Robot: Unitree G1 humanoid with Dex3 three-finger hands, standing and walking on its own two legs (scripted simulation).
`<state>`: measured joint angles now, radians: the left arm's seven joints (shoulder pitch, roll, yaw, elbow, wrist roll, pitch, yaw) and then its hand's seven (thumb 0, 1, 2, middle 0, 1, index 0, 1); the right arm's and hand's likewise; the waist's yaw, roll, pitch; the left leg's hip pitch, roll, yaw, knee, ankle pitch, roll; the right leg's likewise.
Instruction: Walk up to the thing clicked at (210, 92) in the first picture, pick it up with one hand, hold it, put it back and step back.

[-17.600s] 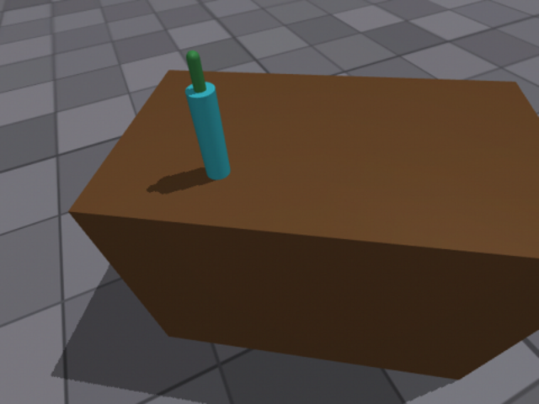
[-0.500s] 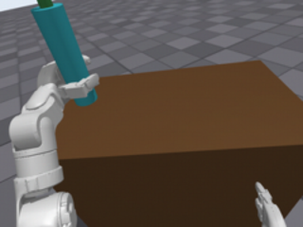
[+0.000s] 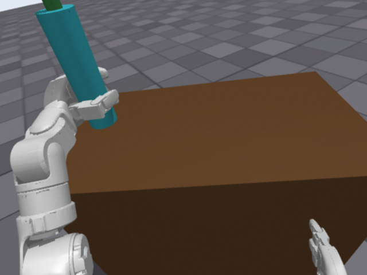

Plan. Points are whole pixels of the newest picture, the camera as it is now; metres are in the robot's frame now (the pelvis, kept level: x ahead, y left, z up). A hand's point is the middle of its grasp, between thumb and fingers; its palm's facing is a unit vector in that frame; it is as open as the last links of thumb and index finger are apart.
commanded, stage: hold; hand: left
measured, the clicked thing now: (75, 55) +0.35 +0.18 +0.37
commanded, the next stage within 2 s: crouch in 0.80 s
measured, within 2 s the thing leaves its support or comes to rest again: neither
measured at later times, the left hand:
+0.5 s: hand (98, 95) +0.36 +0.17 +0.29, palm faces +0.12 -0.99 +0.02, open 7.5 cm
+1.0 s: hand (97, 97) +0.35 +0.17 +0.29, palm faces +0.12 -0.99 +0.02, open 7.5 cm
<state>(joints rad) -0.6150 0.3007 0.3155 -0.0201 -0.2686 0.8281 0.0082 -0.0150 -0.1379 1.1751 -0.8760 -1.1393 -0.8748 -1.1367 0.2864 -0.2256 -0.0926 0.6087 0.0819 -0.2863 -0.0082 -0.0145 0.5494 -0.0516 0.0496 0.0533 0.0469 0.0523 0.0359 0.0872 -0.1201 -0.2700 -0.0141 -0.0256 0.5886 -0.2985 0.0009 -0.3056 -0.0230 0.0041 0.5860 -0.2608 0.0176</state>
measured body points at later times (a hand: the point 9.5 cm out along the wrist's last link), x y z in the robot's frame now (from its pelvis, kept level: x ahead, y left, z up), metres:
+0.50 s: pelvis +0.00 +0.00 +0.00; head -0.05 -0.03 +0.45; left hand +0.34 +0.22 +0.29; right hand +0.17 -0.24 -0.07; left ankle +0.01 +0.12 -0.73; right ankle +0.03 -0.13 -0.73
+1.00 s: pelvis +0.00 +0.00 +0.00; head -0.05 -0.03 +0.45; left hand +0.33 +0.22 +0.29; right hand +0.17 -0.24 -0.07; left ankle +0.01 +0.12 -0.73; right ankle +0.03 -0.13 -0.73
